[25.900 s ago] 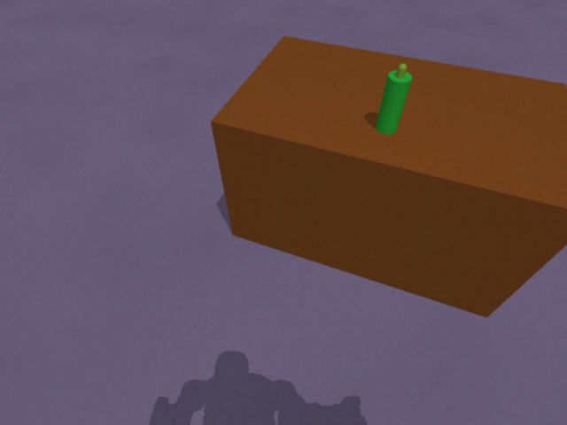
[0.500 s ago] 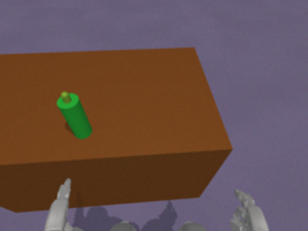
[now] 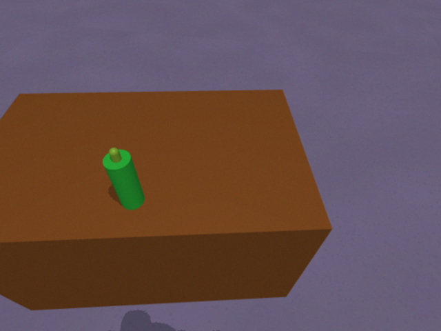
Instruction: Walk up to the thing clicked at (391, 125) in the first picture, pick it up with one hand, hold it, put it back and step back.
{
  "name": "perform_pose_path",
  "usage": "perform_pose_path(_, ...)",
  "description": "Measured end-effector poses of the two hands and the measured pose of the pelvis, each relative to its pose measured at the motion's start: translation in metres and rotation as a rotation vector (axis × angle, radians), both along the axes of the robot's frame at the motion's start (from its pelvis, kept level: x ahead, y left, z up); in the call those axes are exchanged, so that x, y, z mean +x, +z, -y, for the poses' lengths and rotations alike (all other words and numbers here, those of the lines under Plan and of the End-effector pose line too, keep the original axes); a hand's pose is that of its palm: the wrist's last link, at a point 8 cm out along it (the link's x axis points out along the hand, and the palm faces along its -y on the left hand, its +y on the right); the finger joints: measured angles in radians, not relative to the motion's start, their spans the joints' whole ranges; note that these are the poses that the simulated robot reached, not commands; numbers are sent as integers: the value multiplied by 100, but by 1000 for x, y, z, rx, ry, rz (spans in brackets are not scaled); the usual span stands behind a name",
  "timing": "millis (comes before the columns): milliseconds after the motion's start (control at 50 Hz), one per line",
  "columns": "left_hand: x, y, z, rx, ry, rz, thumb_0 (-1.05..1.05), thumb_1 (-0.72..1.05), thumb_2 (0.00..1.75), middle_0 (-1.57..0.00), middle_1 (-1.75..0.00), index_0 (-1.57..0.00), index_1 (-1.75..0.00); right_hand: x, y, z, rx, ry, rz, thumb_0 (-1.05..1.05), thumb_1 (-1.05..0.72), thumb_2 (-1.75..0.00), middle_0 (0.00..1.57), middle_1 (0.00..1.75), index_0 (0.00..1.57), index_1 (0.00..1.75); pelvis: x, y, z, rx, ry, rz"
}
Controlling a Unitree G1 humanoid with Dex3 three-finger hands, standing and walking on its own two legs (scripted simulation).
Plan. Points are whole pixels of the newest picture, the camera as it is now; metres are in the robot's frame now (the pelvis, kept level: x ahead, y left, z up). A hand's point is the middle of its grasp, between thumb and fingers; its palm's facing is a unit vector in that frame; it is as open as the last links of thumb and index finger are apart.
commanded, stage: stand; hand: left
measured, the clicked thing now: (124, 177) +0.46 +0.26 -0.06
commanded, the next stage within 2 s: none
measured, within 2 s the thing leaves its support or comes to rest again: neither
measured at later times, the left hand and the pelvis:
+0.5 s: hand out of the picture +0.04 +0.24 -0.14, palm faces -0.02 -0.93 -0.36, open 7.5 cm; pelvis -0.01 -0.01 +0.02, yaw +0 degrees
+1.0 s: hand out of the picture +0.08 +0.24 -0.14, palm faces -0.02 -0.94 -0.35, open 7.4 cm; pelvis +0.01 -0.01 +0.02, yaw +0 degrees
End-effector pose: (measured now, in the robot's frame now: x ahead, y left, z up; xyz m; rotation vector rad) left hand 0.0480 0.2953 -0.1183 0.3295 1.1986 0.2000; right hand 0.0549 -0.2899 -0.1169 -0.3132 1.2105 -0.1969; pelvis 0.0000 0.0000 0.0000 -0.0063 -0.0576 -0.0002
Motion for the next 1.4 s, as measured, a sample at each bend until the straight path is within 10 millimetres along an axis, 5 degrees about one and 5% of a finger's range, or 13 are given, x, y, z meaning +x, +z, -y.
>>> perform_pose_path(180, -12, 8, 4, -5, 20, -43, -1, 26, 73, -19, -28, -19, -28, -3, 2, -8, 39, -6, -13, 1, -91, -90, 20, 30, 21, 30, -4, 11, 2, 8, 2, 16)
perform_pose_path(300, -14, 13, 5, 3, 24, -53, 0, 64, 85, -20, -29, -20, -29, -3, 3, -1, 42, -15, -19, 1, -91, -90, 20, 30, 21, 30, -7, 14, 5, 9, 6, 20)
perform_pose_path(420, -14, 14, 7, 6, 30, -63, 0, 82, 89, -20, -30, -20, -30, -7, 4, 7, 31, -22, -41, 1, -91, -90, 20, 30, 21, 30, -7, 15, 8, 8, 6, 16)
perform_pose_path(660, -2, 14, 11, -4, 27, -73, 0, 90, 90, -20, -30, -20, -30, -10, 7, 15, 17, -32, -70, 1, -91, -90, 20, 30, 21, 30, -2, 17, 11, 8, -1, 6)
perform_pose_path(1400, 37, 18, 16, -7, 21, -54, 0, 90, 90, -20, -30, -20, -30, 27, 11, 21, 11, -20, -47, 1, -91, -90, 20, 30, 21, 30, 21, 20, 15, 8, -8, -14)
